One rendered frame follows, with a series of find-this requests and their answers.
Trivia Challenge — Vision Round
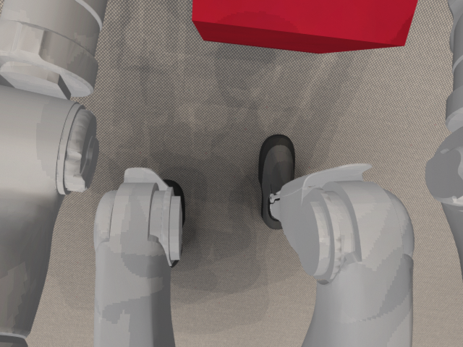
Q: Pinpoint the right robot forearm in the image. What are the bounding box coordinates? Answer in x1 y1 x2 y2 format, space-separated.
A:
445 0 463 132

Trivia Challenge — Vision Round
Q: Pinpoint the robot left upper arm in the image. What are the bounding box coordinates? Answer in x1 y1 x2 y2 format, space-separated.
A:
0 85 99 347

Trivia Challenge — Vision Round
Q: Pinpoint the left robot forearm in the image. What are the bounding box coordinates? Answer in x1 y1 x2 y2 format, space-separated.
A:
0 0 108 100

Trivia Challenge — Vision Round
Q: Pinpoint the robot right upper arm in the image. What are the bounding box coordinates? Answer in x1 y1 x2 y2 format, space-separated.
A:
425 127 463 281

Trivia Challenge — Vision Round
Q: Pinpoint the carton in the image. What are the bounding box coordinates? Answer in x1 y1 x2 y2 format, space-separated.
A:
192 0 418 53

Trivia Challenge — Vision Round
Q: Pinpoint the left robot foot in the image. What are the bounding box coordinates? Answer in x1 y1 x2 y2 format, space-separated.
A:
163 179 185 268

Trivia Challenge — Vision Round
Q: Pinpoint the right robot foot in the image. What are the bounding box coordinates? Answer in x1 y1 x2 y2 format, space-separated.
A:
258 134 295 229

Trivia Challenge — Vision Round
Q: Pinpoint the robot foot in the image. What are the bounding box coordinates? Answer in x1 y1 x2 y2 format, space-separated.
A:
163 179 185 268
258 134 295 229

